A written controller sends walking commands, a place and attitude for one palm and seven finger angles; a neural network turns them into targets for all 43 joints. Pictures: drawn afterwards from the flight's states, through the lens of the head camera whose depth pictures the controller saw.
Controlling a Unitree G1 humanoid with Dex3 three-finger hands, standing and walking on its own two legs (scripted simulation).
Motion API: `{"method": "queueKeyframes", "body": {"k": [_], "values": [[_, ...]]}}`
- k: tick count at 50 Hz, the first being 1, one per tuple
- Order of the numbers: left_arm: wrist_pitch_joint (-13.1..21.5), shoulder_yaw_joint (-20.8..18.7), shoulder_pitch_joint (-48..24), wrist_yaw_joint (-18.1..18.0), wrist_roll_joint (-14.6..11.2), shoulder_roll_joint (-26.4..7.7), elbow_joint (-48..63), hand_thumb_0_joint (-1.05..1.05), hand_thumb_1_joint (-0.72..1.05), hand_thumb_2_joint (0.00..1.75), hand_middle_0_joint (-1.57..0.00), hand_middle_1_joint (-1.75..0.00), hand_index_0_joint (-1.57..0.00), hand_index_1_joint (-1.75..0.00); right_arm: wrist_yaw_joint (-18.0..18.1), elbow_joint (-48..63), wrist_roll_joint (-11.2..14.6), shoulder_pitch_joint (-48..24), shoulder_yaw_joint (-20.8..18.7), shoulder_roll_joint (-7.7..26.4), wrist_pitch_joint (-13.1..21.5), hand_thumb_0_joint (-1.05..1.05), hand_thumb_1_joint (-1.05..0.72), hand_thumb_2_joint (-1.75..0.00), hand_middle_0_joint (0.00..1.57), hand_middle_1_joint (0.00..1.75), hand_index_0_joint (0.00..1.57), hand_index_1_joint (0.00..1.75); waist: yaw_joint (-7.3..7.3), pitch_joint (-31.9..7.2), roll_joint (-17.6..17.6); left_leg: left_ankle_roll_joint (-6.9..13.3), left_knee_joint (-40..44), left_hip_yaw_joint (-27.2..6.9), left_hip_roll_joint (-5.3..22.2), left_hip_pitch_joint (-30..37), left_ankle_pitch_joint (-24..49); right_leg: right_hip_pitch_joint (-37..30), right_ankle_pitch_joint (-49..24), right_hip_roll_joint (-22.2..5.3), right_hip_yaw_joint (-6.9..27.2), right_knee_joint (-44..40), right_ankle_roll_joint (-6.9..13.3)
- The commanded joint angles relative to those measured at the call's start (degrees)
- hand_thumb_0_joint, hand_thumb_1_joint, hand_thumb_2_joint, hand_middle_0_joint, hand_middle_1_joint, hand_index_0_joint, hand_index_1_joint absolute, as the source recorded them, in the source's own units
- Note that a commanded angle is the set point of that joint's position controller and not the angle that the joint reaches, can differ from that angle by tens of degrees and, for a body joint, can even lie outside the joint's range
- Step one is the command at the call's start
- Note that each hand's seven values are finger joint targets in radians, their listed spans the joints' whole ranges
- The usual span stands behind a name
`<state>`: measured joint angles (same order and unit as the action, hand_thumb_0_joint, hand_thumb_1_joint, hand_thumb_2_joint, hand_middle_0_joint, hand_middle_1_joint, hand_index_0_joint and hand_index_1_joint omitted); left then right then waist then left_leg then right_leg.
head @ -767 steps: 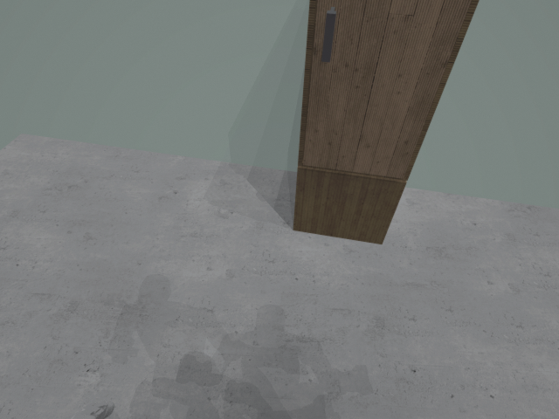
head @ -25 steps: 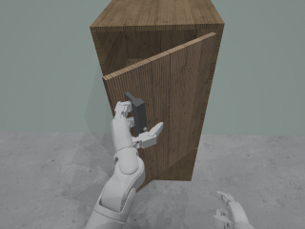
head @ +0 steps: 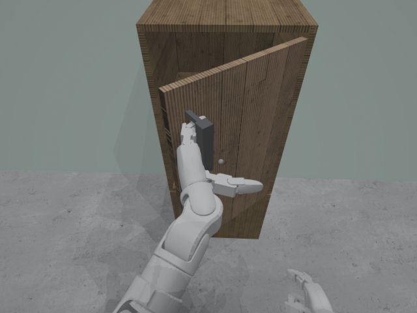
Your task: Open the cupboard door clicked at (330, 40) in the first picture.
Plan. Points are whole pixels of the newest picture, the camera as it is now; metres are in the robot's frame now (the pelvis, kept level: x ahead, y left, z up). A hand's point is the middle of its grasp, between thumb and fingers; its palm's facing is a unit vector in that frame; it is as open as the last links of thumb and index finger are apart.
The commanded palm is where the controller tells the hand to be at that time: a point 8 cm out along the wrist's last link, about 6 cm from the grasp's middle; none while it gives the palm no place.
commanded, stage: slide the hand sideways off the handle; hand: left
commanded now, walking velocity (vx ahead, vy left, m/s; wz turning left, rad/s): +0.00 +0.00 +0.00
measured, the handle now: (198, 142) +0.39 +0.06 +0.15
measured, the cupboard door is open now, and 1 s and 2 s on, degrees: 39 44 44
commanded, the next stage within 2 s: draw the hand back to the body in 1.26 s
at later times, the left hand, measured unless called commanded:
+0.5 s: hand (225, 180) +0.30 +0.00 +0.14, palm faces -0.07 -1.00 +0.01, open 16.4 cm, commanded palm +0.27 +0.05 +0.14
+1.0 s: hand (198, 198) +0.27 +0.05 +0.14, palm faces -0.04 -1.00 +0.01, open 16.2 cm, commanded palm +0.22 +0.10 +0.14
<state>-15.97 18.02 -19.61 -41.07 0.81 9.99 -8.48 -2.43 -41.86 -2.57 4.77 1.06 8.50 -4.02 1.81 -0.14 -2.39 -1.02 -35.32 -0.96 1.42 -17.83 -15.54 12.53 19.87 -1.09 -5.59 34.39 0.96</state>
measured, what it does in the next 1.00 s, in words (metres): stands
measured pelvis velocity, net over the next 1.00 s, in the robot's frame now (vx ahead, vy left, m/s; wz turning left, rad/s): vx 0.03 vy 0.00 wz -0.04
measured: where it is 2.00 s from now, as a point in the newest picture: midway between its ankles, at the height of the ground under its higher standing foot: outside the picture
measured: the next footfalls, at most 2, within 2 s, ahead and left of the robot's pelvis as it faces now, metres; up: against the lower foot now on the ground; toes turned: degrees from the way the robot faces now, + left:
none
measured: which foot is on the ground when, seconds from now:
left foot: down 0.00-1.00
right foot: down 0.00-1.00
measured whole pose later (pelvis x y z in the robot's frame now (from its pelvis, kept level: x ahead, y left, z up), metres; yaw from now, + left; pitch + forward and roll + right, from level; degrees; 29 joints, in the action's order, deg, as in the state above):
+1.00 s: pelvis +0.03 +0.00 +0.01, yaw -2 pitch -3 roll +0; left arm -10.1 16.2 15.6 -9.1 -1.2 -1.5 23.4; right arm -0.7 -28.0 -0.2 7.6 3.1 10.0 -6.7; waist 2.4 -1.4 -2.2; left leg -1.0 -31.0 1.2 1.8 -11.3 -16.9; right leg 7.1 20.6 -0.7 -3.5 30.6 0.9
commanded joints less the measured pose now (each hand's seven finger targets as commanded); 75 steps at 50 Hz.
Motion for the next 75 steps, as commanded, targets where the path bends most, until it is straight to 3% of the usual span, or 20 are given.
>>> {"method": "queueKeyframes", "body": {"k": [1, 3, 4, 5, 6, 8, 10, 13, 15, 17, 23, 31, 35, 39, 45, 52, 61, 66, 72, 75], "values": [[2.96, -1.5, -22.01, -1.46, 1.73, 12.01, 9.6, 0.0, -0.5, 0.3, -0.15, -0.3, -0.15, -0.3, 0.08, 9.26, 0.17, -10.04, -1.7, 4.86, 2.47, 0.0, -0.9, -0.9, 0.2, 0.3, 0.2, 0.3, -0.26, -12.69, 6.23, 0.72, 3.39, -0.3, -1.64, 7.92, 6.72, 4.03, -4.63, 0.8, 0.79, -7.76, 1.57], [3.2, -1.16, -23.14, -1.63, 2.18, 12.41, 8.52, 0.0, -0.5, 0.3, -0.15, -0.3, -0.15, -0.3, 0.06, 9.01, 0.13, -9.73, -1.77, 4.81, 2.49, 0.0, -0.9, -0.9, 0.2, 0.3, 0.2, 0.3, -0.44, -12.28, 6.15, 0.62, 3.41, -0.66, -1.38, 7.84, 6.52, 4.64, -4.64, 0.99, 0.54, -7.25, 1.71], [6.26, 12.61, -18.81, 11.85, 7.04, 8.27, 10.12, 0.0, -0.5, 0.3, -0.15, -0.3, -0.15, -0.3, 0.14, 9.55, 0.45, -1.46, -2.14, 6.7, 0.46, 0.0, -0.9, -0.9, 0.2, 0.3, 0.2, 0.3, -6.24, -9.17, 11.91, 2.07, 5.31, -1.34, -1.48, 9.57, 10.11, 5.27, -10.96, 1.18, 2.77, -5.98, 1.55], [10.24, 8.66, -22.12, 18.5, 4.62, 4.6, 14.12, 0.0, -0.5, 0.3, -0.15, -0.3, -0.15, -0.3, 1.24, 12.32, 1.35, -2.21, -2.48, 6.79, 0.25, 0.0, -0.9, -0.9, 0.2, 0.3, 0.2, 0.3, -4.42, -14.91, 9.33, 2.52, 4.82, -0.72, -1.67, 10.89, 12.3, 2.41, -15.11, 1.26, 2.66, -5.22, 1.82], [12.92, 7.87, -24.97, 22.34, 3.64, 2.08, 14.42, 0.0, -0.5, 0.3, -0.15, -0.3, -0.15, -0.3, 2.23, 13.05, 1.6, -2.66, -2.34, 6.75, 0.59, 0.0, -0.9, -0.9, 0.2, 0.3, 0.2, 0.3, -4.15, -16.79, 7.54, 2.83, 4.07, -0.28, -2.1, 11.62, 12.72, 1.41, -16.78, 0.95, 2.9, -4.67, 1.77], [15.88, 9.35, -27.48, 28.96, 1.14, 2.17, 14.32, 0.0, -0.5, 0.3, -0.15, -0.3, -0.15, -0.3, 3.23, 14.15, 2.36, -1.9, -1.38, 6.34, 1.32, 0.0, -0.9, -0.9, 0.2, 0.3, 0.2, 0.3, -5.65, -15.93, 2.38, 2.84, 4.1, -0.7, -1.92, 13.78, 9.87, 3.37, -13.67, 0.78, 2.43, -5.31, 1.86], [16.8, 7.89, -25.81, 31.37, -2.28, 2.78, 13.44, 0.0, -0.5, 0.3, -0.15, -0.3, -0.15, -0.3, 3.82, 15.57, 3.4, -3.42, -0.64, 5.58, 2.89, 0.0, -0.9, -0.9, 0.2, 0.3, 0.2, 0.3, -4.84, -14.26, 1.58, 2.61, 4.82, -1.18, -1.88, 13.64, 5.36, 4.69, -8.52, 1.3, 1.9, -6.62, 1.67], [15.19, 3.72, -22.87, 30.1, -6.54, 2.98, 11.39, 0.0, -0.5, 0.3, -0.15, -0.3, -0.15, -0.3, 4.01, 15.75, 4.02, -4.89, -0.06, 5.61, 4.4, 0.0, -0.9, -0.9, 0.2, 0.3, 0.2, 0.3, -3.17, -10.41, 4.31, 1.9, 7.04, -1.79, -1.74, 11.09, 0.12, 4.91, -2.82, 1.87, 1.16, -8.22, 1.24], [14.26, 0.66, -20.61, 28.11, -7.45, 1.71, 12.28, 0.0, -0.5, 0.3, -0.15, -0.3, -0.15, -0.3, 3.75, 15.93, 3.88, -5.61, -0.06, 5.82, 4.85, 0.0, -0.9, -0.9, 0.2, 0.3, 0.2, 0.3, -1.95, -9.39, 6.83, 1.8, 7.94, -1.39, -1.7, 9.8, -1.02, 4.36, -0.94, 1.9, 1.15, -9.08, 0.84], [14.0, -1.17, -17.09, 26.42, -6.29, 0.14, 13.43, 0.0, -0.5, 0.3, -0.15, -0.3, -0.15, -0.3, 3.22, 16.13, 3.42, -5.31, -0.38, 5.97, 5.05, 0.0, -0.9, -0.9, 0.2, 0.3, 0.2, 0.3, -0.93, -10.47, 9.54, 1.96, 7.9, -0.92, -1.51, 9.97, 1.2, 2.98, -1.78, 1.85, 1.37, -9.48, 0.77], [14.27, -2.25, -11.27, 24.55, -1.37, -3.35, 16.91, 0.0, -0.5, 0.3, -0.15, -0.3, -0.15, -0.3, 2.16, 17.08, 2.74, -5.11, -0.62, 6.0, 3.78, 0.0, -0.9, -0.9, 0.2, 0.3, 0.2, 0.3, -0.13, -8.5, 6.86, 2.22, 7.72, 0.68, -1.44, 10.3, 2.43, 2.69, -1.65, 1.45, 2.65, -11.44, 0.99], [11.58, -5.75, -0.18, 26.81, -2.7, -7.02, 23.69, 0.0, -0.5, 0.3, -0.15, -0.3, -0.15, -0.3, 2.99, 19.77, 2.63, -7.09, 0.18, 5.5, 1.42, 0.0, -0.9, -0.9, 0.2, 0.3, 0.2, 0.3, 1.01, -7.81, 7.18, 2.6, 8.44, 2.19, -1.7, 11.37, 5.49, -0.49, -4.04, 1.04, 3.86, -14.39, 0.56], [10.86, -4.16, 6.41, 27.96, -2.49, -6.26, 31.38, 0.0, -0.5, 0.3, -0.15, -0.3, -0.15, -0.3, 2.6, 21.04, 2.73, -7.01, 0.14, 5.32, 0.72, 0.0, -0.9, -0.9, 0.2, 0.3, 0.2, 0.3, 1.05, -9.32, 4.05, 2.42, 8.45, 2.09, -1.32, 13.16, 9.99, -1.87, -11.05, 1.54, 2.83, -12.0, 0.9], [9.75, -3.74, 13.96, 28.67, -2.43, -6.91, 36.58, 0.0, -0.5, 0.3, -0.15, -0.3, -0.15, -0.3, 2.05, 22.28, 2.74, -6.66, 0.07, 5.62, 0.12, 0.0, -0.9, -0.9, 0.2, 0.3, 0.2, 0.3, 0.83, -8.99, 5.75, 2.47, 8.03, 2.01, -1.14, 12.91, 12.37, -2.31, -15.76, 1.8, 2.09, -10.48, 0.67], [9.71, -2.72, 21.62, 30.5, -1.21, -8.96, 45.37, 0.0, -0.5, 0.3, -0.15, -0.3, -0.15, -0.3, 1.77, 23.88, 2.55, -5.91, 0.06, 5.79, 0.07, 0.0, -0.9, -0.9, 0.2, 0.3, 0.2, 0.3, 0.31, -9.64, 4.5, 2.78, 6.28, 1.86, -1.22, 13.44, 16.1, -2.52, -22.07, 1.78, 2.08, -8.18, 0.61], [9.91, -3.91, 31.47, 34.36, -2.58, -11.01, 50.34, 0.0, -0.5, 0.3, -0.15, -0.3, -0.15, -0.3, 2.0, 25.05, 2.7, -5.11, 0.25, 5.99, 1.03, 0.0, -0.9, -0.9, 0.2, 0.3, 0.2, 0.3, 0.32, -9.43, 4.74, 2.95, 4.79, 1.82, -1.39, 12.71, 18.58, -2.96, -28.04, 1.57, 1.9, -6.37, 0.12], [11.47, -9.69, 41.72, 38.85, -5.3, -15.65, 54.39, 0.0, -0.5, 0.3, -0.15, -0.3, -0.15, -0.3, 2.93, 25.49, 2.89, -3.67, 0.44, 6.35, 3.37, 0.0, -0.9, -0.9, 0.2, 0.3, 0.2, 0.3, 0.66, -8.55, 5.66, 3.06, 3.24, 1.97, -1.73, 10.83, 17.93, -2.67, -31.29, 0.98, 2.39, -5.52, -0.9], [12.95, -7.02, 37.65, 40.19, -6.41, -13.98, 54.75, 0.0, -0.5, 0.3, -0.15, -0.3, -0.15, -0.3, 3.53, 25.13, 3.07, -2.62, 0.3, 6.78, 6.58, 0.0, -0.9, -0.9, 0.2, 0.3, 0.2, 0.3, -0.81, -5.35, 4.53, 3.12, 2.57, 1.14, -1.88, 10.29, 13.21, 1.55, -22.91, 1.07, 2.42, -6.74, -1.05], [13.84, -14.18, 37.37, 39.93, -6.59, -19.32, 51.11, 0.0, -0.5, 0.3, -0.15, -0.3, -0.15, -0.3, 4.78, 23.84, 2.93, -2.45, 0.46, 7.09, 8.59, 0.0, -0.9, -0.9, 0.2, 0.3, 0.2, 0.3, 0.66, -4.89, 6.41, 2.94, 2.95, 1.47, -2.3, 8.39, 9.13, 1.73, -15.24, 0.57, 4.07, -8.89, -1.05], [13.5, -16.16, 35.93, 39.91, -7.63, -20.09, 50.58, 0.0, -0.5, 0.3, -0.15, -0.3, -0.15, -0.3, 5.17, 23.46, 3.13, -3.14, 0.6, 7.04, 9.32, 0.0, -0.9, -0.9, 0.2, 0.3, 0.2, 0.3, 1.11, -4.02, 4.39, 2.84, 3.65, 1.51, -2.21, 8.28, 8.07, 1.61, -12.37, 0.52, 4.37, -9.89, -0.84]]}}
